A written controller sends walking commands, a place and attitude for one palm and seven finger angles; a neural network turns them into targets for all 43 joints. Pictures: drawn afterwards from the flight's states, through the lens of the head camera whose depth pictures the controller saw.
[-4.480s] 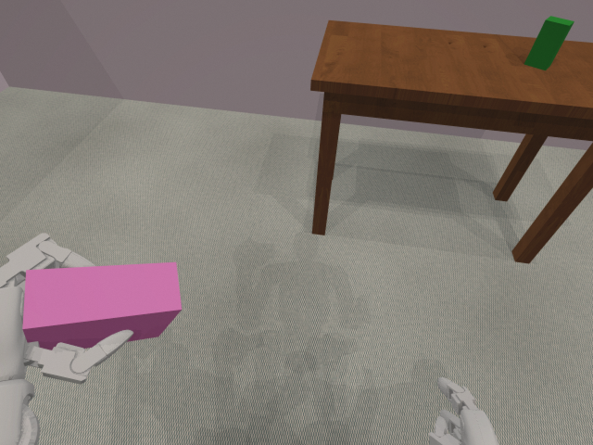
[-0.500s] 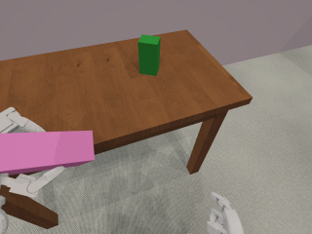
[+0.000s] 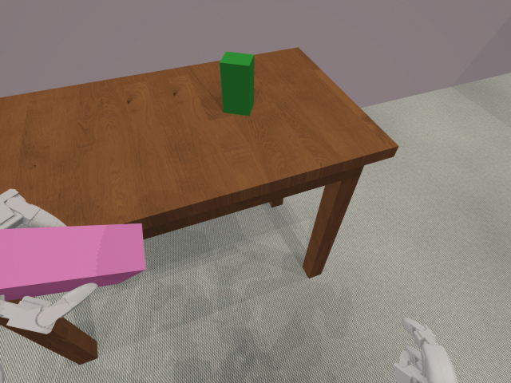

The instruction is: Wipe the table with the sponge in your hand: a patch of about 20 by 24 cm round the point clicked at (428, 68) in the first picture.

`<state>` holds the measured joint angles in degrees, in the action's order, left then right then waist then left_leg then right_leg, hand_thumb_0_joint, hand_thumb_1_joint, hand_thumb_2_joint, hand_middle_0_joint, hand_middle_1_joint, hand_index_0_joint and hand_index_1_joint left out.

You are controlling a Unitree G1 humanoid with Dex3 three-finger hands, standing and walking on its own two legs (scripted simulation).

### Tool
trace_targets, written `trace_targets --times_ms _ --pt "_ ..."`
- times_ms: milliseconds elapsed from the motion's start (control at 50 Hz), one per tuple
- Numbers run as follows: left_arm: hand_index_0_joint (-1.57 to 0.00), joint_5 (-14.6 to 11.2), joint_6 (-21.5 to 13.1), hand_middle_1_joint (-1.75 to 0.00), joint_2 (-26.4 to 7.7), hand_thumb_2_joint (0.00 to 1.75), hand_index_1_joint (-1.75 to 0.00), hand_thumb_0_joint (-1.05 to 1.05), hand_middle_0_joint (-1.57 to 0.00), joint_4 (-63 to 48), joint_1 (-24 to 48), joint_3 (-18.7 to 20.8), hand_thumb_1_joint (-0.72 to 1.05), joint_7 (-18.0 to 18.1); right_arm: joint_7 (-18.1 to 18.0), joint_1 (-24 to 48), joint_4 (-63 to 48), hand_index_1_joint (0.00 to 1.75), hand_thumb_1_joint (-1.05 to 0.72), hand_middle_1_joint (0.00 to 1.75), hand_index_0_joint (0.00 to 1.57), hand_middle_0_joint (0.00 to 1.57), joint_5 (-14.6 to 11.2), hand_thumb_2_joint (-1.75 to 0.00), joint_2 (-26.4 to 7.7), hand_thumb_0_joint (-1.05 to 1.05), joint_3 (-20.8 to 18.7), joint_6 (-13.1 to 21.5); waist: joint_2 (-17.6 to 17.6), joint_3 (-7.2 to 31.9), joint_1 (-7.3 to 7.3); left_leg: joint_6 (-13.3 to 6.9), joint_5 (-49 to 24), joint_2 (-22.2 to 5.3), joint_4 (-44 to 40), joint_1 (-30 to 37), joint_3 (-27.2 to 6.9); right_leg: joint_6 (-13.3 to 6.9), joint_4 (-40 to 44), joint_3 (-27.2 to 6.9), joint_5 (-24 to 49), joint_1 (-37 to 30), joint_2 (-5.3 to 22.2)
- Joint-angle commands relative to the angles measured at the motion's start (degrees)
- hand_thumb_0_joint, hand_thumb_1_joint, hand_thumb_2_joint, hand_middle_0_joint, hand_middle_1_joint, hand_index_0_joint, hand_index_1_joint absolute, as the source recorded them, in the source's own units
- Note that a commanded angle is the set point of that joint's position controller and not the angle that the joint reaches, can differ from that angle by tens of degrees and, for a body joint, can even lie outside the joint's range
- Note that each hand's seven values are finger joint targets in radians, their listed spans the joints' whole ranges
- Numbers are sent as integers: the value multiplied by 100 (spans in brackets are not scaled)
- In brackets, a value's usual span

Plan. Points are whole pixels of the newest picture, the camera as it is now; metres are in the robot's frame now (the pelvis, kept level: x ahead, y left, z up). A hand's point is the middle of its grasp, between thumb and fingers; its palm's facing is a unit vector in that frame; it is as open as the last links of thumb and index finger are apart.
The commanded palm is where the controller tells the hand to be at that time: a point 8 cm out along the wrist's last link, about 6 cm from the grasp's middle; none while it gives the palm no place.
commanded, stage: come to a stop and stand still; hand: left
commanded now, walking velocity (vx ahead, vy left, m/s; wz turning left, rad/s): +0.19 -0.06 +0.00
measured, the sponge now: (90, 260) +0.22 +0.20 +0.16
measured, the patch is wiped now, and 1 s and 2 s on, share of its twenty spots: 0.00 0.00 0.00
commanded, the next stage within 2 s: look again from close up in 0.56 s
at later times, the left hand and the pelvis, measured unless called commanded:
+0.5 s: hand (76, 278) +0.20 +0.20 +0.17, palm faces +0.31 -0.83 -0.47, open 9.4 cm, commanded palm +0.14 +0.25 +0.18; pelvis -0.03 -0.02 +0.01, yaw -1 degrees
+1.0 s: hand (1, 285) +0.19 +0.28 +0.16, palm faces +0.29 -0.88 -0.38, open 9.4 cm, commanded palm +0.14 +0.32 +0.18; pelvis -0.04 +0.05 +0.00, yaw -2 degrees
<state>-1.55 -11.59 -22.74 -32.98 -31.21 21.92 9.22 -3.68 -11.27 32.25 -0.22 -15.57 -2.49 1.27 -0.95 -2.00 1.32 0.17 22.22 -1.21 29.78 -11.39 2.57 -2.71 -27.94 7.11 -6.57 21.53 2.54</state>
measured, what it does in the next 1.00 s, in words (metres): steps on the spot: right foot, then left foot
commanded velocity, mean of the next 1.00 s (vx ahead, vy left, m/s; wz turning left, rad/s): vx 0.05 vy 0.01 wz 0.00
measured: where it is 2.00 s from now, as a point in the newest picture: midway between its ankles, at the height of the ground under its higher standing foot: outside the picture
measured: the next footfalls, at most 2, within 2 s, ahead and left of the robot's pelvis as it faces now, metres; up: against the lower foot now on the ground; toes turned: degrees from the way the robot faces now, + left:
right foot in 0.32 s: +0.02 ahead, -0.11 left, +0.00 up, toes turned -6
left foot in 0.68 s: +0.05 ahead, +0.10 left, +0.00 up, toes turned +4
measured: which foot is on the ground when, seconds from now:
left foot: down 0.00-0.36, up 0.38-0.66, down 0.68-1.00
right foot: down 0.00-0.02, up 0.04-0.30, down 0.32-1.00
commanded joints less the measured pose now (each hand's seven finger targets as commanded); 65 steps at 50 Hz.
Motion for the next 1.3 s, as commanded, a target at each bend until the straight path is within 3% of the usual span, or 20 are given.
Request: trace_targets --times_ms 0,20,60,100,200,280,300,340,360,480,620,640,660,680,700,760,880,1000,1120,1280 --pt "-120 -24 -412 -160 -712 130 -160 0 -120 -1127 789 468 10 127 -37 256 -843 30 -90 30 20 20 -15 -90 -489 0 -91 355 1508 573 -110 -764 779 -1636 -1912 133 -1815 388 -1108 -348 -1936 239 -123" --pt "-120 34 -412 -160 -763 130 -160 0 -120 -782 806 473 10 143 -53 317 -770 30 -90 30 20 20 -10 -90 -364 0 -53 438 1546 304 -68 -1123 1134 -2049 -2191 -388 -2264 368 -2407 -419 -2043 533 -248" --pt "-120 153 -363 -160 -685 130 -160 0 -120 -405 1233 306 10 76 -36 447 -579 30 -90 30 20 20 -24 -90 -258 0 -14 557 1330 -311 -54 -1177 1636 -1857 -2232 -1223 -1861 356 -3174 -671 -1600 655 -51" --pt "-120 173 -379 -160 -593 130 -160 0 -120 -666 1807 56 10 28 -3 416 -482 30 -90 30 20 20 -77 -90 -285 0 -29 660 1208 -263 -154 -950 1053 -1469 -1987 -707 -1009 433 -2831 -376 -1285 744 -57" --pt "-120 135 -250 -160 -588 130 -160 0 -120 -527 1860 -49 10 44 -26 317 -330 30 -90 30 20 20 34 -90 -312 0 52 809 1347 -28 -57 -870 -331 -1461 -1682 -200 -1171 441 -1210 -134 -1820 61 -223" --pt "-120 105 -215 -160 -734 130 -160 0 -120 -424 1498 215 10 96 29 406 -345 30 -90 30 20 20 48 -90 -229 0 77 756 971 478 -133 -464 -324 -1031 -623 -548 -567 374 656 -79 -1078 -1502 -234" --pt "-120 106 -231 -160 -878 130 -160 0 -120 -502 1270 388 10 125 45 355 -363 30 -90 30 20 20 42 -90 -192 0 50 723 721 735 -76 -307 -433 -798 -104 -694 -271 168 766 -512 -810 -1770 136" --pt "-120 21 -274 -160 -1216 130 -160 0 -120 -656 1160 684 10 162 60 440 -470 30 -90 30 20 20 49 -90 13 0 137 647 -762 799 -121 40 481 16 1575 -1846 200 -577 1161 -2474 220 -2240 1616" --pt "-120 -33 -238 -160 -1055 130 -160 0 -120 -342 893 703 10 123 89 447 -402 30 -90 30 20 20 6 -90 -35 0 37 621 -1039 981 -187 62 657 8 2515 -1910 -164 -714 1274 -2740 -12 -2111 1852" --pt "-120 -86 -457 -160 -902 130 -160 0 -120 -420 100 849 10 73 64 587 -547 30 -90 30 20 20 -15 -90 39 0 138 359 -587 828 -75 193 -176 -182 2021 -1735 -132 -486 733 -1156 2925 -2093 1289" --pt "-120 -61 -369 -160 -757 130 -160 0 -120 -1001 510 471 10 156 -63 383 -663 30 -90 30 20 20 33 -90 -154 0 -40 497 -190 1077 -100 59 -1645 -36 -591 271 99 -84 260 -998 1578 -1562 831" --pt "-120 556 -793 -160 -5066 130 -160 0 -120 -1359 5749 3975 10 100 -77 -206 -713 30 -90 30 20 20 222 -90 -494 0 -417 925 -786 55 -581 65 -1515 -144 116 -603 399 293 931 -1499 1408 -374 504" --pt "-120 182 -573 -160 -1793 130 -160 0 -120 1429 2898 1414 10 -162 39 38 -409 30 -90 30 20 20 81 -90 -21 0 -181 924 -803 983 -336 -45 -1572 177 176 -258 -164 -241 489 -1801 1086 -919 965" --pt "-120 12 -645 -160 -1406 130 -160 0 -120 854 1946 1115 10 -147 89 235 -694 30 -90 30 20 20 -85 -90 -233 0 -199 927 -460 483 -478 -19 -1443 68 132 -128 -13 79 954 -2008 1054 -825 894" --pt "-120 -63 -635 -160 -721 130 -160 0 -120 1263 1895 606 10 -193 131 194 -657 30 -90 30 20 20 -125 -90 -263 0 -172 988 282 788 -344 -41 -1606 17 -118 128 11 -83 637 -1806 1148 -1172 868" --pt "-120 -71 -755 -160 -542 130 -160 0 -120 -366 1711 62 10 -260 294 374 -748 30 -90 30 20 20 -76 -90 -380 0 -139 1061 1579 1053 -353 -348 -2065 -616 -781 336 -708 151 -93 -837 -302 -1059 151" --pt "-120 -50 -675 -160 -961 130 -160 0 -120 -775 1199 679 10 -167 364 464 -951 30 -90 30 20 20 2 -90 -364 0 -22 1144 338 724 -362 -245 -458 -753 -1381 -638 -914 164 -43 -551 -846 -1383 -67" --pt "-120 -122 -616 -160 -986 130 -160 0 -120 -466 1778 903 10 -147 210 511 -918 30 -90 30 20 20 103 -90 -263 0 116 1029 977 581 -290 84 -392 -801 -1673 -242 -836 164 88 -455 -914 -1103 -156" --pt "-120 -3 -437 -160 -290 130 -160 0 -120 -388 1700 8 10 -239 265 391 -862 30 -90 30 20 20 104 -90 -352 0 81 1013 807 760 -202 -70 693 -696 -1521 4 -921 67 177 -317 -1260 -972 -298" --pt "-120 20 -401 -160 -718 130 -160 0 -120 -431 1900 412 10 -114 148 452 -865 30 -90 30 20 20 127 -90 -379 0 64 807 733 431 -214 -89 549 -684 -1223 -142 -989 -93 -70 -509 -1420 -733 -269"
